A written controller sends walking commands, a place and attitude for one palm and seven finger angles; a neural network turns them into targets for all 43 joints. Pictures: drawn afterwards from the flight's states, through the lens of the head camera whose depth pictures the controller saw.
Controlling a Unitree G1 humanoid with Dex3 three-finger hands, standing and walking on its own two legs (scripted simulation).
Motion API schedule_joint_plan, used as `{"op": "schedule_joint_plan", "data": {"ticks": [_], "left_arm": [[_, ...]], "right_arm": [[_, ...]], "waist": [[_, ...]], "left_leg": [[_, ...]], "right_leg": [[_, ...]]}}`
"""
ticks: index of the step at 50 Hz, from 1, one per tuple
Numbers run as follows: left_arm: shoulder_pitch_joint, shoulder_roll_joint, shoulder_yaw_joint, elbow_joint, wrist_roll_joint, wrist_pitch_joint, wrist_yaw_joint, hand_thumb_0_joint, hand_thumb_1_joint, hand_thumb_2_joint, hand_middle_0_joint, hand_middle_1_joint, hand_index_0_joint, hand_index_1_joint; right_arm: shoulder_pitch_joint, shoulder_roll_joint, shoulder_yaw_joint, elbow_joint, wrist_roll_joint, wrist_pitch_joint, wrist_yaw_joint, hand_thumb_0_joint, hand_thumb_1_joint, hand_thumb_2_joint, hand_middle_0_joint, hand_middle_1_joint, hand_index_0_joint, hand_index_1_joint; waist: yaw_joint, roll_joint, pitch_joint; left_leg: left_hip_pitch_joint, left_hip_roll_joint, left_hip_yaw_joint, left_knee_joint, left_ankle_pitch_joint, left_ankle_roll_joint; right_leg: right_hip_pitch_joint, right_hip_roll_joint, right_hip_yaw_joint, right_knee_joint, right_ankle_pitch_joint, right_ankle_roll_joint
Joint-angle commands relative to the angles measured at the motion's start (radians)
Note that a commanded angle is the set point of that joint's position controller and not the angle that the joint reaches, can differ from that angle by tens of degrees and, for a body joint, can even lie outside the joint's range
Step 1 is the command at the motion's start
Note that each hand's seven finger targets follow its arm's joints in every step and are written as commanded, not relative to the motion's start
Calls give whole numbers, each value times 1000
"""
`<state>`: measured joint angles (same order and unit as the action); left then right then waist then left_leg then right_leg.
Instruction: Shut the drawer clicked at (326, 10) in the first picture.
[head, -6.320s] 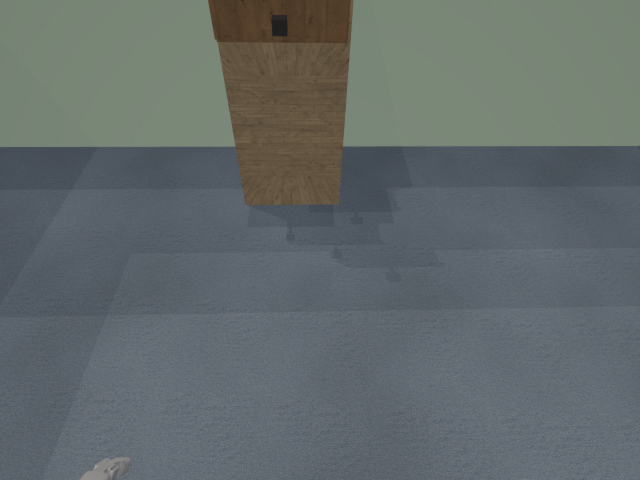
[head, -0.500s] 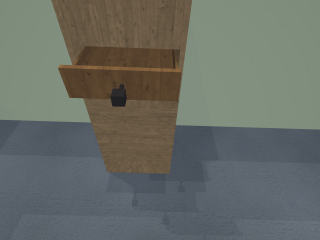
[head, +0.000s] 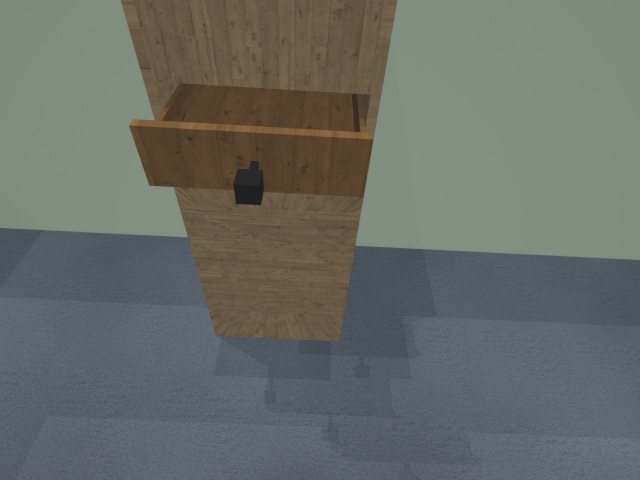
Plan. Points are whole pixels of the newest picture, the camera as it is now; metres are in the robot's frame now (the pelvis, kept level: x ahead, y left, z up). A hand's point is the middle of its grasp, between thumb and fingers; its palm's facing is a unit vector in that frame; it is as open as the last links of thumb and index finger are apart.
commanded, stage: shuffle to correct the standing spot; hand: left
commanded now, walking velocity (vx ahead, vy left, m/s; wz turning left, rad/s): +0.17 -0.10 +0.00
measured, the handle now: (251, 179) +0.54 +0.15 +0.08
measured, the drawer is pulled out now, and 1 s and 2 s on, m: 0.15 0.15 0.15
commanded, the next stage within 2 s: come to a stop and stand still in 0.54 s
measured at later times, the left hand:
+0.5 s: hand out of the picture +0.06 +0.12 -0.17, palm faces +0.01 -0.99 -0.15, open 7.3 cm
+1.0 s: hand out of the picture +0.11 +0.09 -0.19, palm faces +0.08 -0.99 -0.12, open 7.4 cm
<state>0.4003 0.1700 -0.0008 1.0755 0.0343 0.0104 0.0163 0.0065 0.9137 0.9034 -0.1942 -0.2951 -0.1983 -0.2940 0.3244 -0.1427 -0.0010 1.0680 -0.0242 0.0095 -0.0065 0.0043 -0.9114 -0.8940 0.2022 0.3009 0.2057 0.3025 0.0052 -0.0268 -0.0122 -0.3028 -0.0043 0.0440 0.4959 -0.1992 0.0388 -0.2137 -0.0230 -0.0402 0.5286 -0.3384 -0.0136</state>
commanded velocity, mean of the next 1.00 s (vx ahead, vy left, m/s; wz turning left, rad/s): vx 0.04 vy -0.03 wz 0.00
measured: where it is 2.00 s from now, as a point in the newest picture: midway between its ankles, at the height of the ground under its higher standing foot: outside the picture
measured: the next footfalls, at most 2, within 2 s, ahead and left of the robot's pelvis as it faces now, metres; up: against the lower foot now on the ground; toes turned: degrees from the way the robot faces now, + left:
right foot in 0.54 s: +0.14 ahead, -0.17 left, +0.00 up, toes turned -6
left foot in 0.86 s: +0.25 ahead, +0.03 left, +0.00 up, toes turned +7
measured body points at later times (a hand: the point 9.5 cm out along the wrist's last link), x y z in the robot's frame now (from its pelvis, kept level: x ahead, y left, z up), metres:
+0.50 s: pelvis +0.06 -0.04 +0.00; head +0.07 -0.04 +0.45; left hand +0.06 +0.18 -0.16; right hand +0.04 -0.26 -0.15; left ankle +0.06 +0.09 -0.74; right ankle +0.08 -0.15 -0.72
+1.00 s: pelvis +0.12 -0.06 -0.01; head +0.15 -0.03 +0.44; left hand +0.11 +0.14 -0.18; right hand +0.23 -0.27 -0.14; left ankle +0.21 +0.03 -0.74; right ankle +0.08 -0.17 -0.71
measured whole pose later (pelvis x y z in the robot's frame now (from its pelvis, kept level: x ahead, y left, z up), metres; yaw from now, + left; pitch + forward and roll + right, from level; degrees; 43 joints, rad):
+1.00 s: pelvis +0.12 -0.06 -0.01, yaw +0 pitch -1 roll +0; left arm 0.31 0.12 0.01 1.04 0.02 0.03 0.04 0.01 0.91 0.90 -0.20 -0.30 -0.20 -0.29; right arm 0.14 -0.12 -0.01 0.98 -0.01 0.00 -0.03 0.00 -0.92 -0.89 0.20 0.30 0.20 0.30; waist 0.05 -0.05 0.08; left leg -0.36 0.01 0.13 0.52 -0.15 0.08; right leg -0.29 -0.02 -0.06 0.84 -0.53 0.00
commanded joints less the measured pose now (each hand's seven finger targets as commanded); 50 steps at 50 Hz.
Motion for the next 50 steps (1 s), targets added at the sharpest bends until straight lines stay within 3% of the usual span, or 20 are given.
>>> {"op": "schedule_joint_plan", "data": {"ticks": [1,7,11,13,15,16,20,22,25,26,27,28,29,32,36,39,41,44,46,50], "left_arm": [[130,41,23,-26,0,-18,-6,0,900,900,-200,-300,-200,-300],[138,96,41,-16,-14,-40,6,0,900,900,-200,-300,-200,-300],[118,80,38,-9,-9,-44,7,0,900,900,-200,-300,-200,-300],[116,36,30,-5,-11,-41,0,0,900,900,-200,-300,-200,-300],[72,1,23,-37,-1,-41,-5,0,900,900,-200,-300,-200,-300],[5,15,29,-64,5,-35,-8,0,900,900,-200,-300,-200,-300],[-17,-20,40,-84,-4,-36,-32,0,900,900,-200,-300,-200,-300],[44,-47,35,-63,-7,-34,-36,0,900,900,-200,-300,-200,-300],[136,-18,47,-22,-6,-42,-28,0,900,900,-200,-300,-200,-300],[178,33,57,-5,-7,-48,-19,0,900,900,-200,-300,-200,-300],[219,121,74,0,-1,-55,-8,0,900,900,-200,-300,-200,-300],[230,161,85,-16,-11,-53,-2,0,900,900,-200,-300,-200,-300],[183,145,85,-30,-13,-54,3,0,900,900,-200,-300,-200,-300],[40,64,59,-51,-11,-74,11,0,900,900,-200,-300,-200,-300],[35,59,39,-47,-3,-75,20,0,900,900,-200,-300,-200,-300],[39,77,40,-38,-9,-54,26,0,900,900,-200,-300,-200,-300],[32,91,45,-46,-17,-39,30,0,900,900,-200,-300,-200,-300],[101,22,33,-63,-19,-11,42,0,900,900,-200,-300,-200,-300],[78,22,35,-55,-20,6,41,0,900,900,-200,-300,-200,-300],[36,20,47,-66,-14,23,30,0,900,900,-200,-300,-200,-300]], "right_arm": [[-6,-153,-44,-58,-2,-17,-17,0,-900,-900,200,300,200,300],[-2,-54,-24,-66,1,-40,-6,0,-900,-900,200,300,200,300],[12,-39,-19,-53,3,-49,-4,0,-900,-900,200,300,200,300],[98,-77,-25,-12,4,-60,-13,0,-900,-900,200,300,200,300],[215,-176,-56,22,-6,-61,-27,0,-900,-900,200,300,200,300],[233,-180,-59,27,-7,-59,-33,0,-900,-900,200,300,200,300],[85,-154,-54,-20,-9,-72,-32,0,-900,-900,200,300,200,300],[16,-161,-59,-41,-10,-67,-28,0,-900,-900,200,300,200,300],[6,-136,-63,-42,-4,-54,-20,0,-900,-900,200,300,200,300],[1,-101,-55,-47,-2,-50,-15,0,-900,-900,200,300,200,300],[-4,-35,-40,-73,5,-49,-7,0,-900,-900,200,300,200,300],[-58,-52,-42,-104,1,-47,2,0,-900,-900,200,300,200,300],[-74,-55,-51,-113,-1,-43,7,0,-900,-900,200,300,200,300],[-32,-54,-50,-68,-10,-35,20,0,-900,-900,200,300,200,300],[-12,17,-16,-50,10,-27,9,0,-900,-900,200,300,200,300],[-4,13,-5,-41,20,-29,-9,0,-900,-900,200,300,200,300],[12,-40,-19,-48,20,-25,-18,0,-900,-900,200,300,200,300],[15,-166,-43,-83,19,-22,-31,0,-900,-900,200,300,200,300],[-40,-158,-42,-91,15,-14,-42,0,-900,-900,200,300,200,300],[-140,-155,-56,-139,5,0,-36,0,-900,-900,200,300,200,300]], "waist": [[23,64,126],[5,-142,106],[-21,-70,142],[-41,50,122],[-74,304,119],[-92,293,176],[-20,138,148],[13,167,74],[57,64,16],[85,-42,20],[100,-282,30],[114,-249,43],[83,-122,76],[3,-117,109],[-15,-60,86],[-4,-93,34],[-15,-56,20],[13,189,-46],[11,275,-15],[15,161,-47]], "left_leg": [[-138,149,-204,-216,-453,57],[-156,17,24,157,-164,10],[-47,36,42,88,-127,11],[109,115,-58,-39,-34,34],[227,347,-392,-229,-90,159],[182,397,-442,-284,-105,209],[17,361,-291,-289,-61,194],[-47,278,-164,-251,-100,146],[-143,175,-68,-77,-248,70],[-247,113,-12,52,-342,38],[-417,9,88,307,-398,1],[-456,28,38,525,-415,12],[-464,60,0,615,-342,17],[-379,109,-6,632,-150,1],[-168,61,55,290,-119,-37],[-29,23,63,76,-4,-51],[83,45,40,-45,199,-47],[220,329,-171,-55,912,109],[106,345,-204,-159,780,183],[48,317,-162,-173,469,196]], "right_leg": [[-29,-17,32,-82,-129,-40],[-12,-186,273,-282,-223,-129],[-89,-163,189,-216,-46,-134],[-175,-63,66,-55,9,-88],[-372,39,-78,259,-165,-36],[-434,9,-28,416,-228,-40],[-303,-72,21,349,-119,-28],[-112,-34,-46,186,-26,-13],[125,16,-99,-28,127,2],[214,-55,4,-108,-1,-11],[272,-268,336,-270,-212,-89],[204,-388,514,-396,-322,-181],[154,-391,488,-418,-363,-216],[33,-281,236,-371,-52,-165],[9,-228,49,-265,595,-156],[67,-194,17,-160,733,-129],[27,-179,25,-74,629,-92],[-71,-45,-47,89,-38,6],[-73,-16,-15,320,-265,16],[-121,-16,25,482,-186,16]]}}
